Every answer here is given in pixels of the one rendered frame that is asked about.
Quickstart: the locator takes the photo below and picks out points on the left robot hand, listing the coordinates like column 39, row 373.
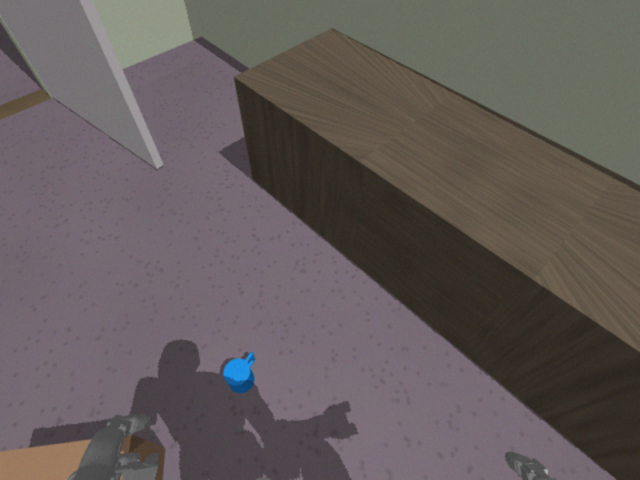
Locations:
column 105, row 448

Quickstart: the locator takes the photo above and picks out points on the right robot hand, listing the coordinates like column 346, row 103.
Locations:
column 526, row 468

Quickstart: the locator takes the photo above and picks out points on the left robot arm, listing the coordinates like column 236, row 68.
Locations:
column 94, row 471

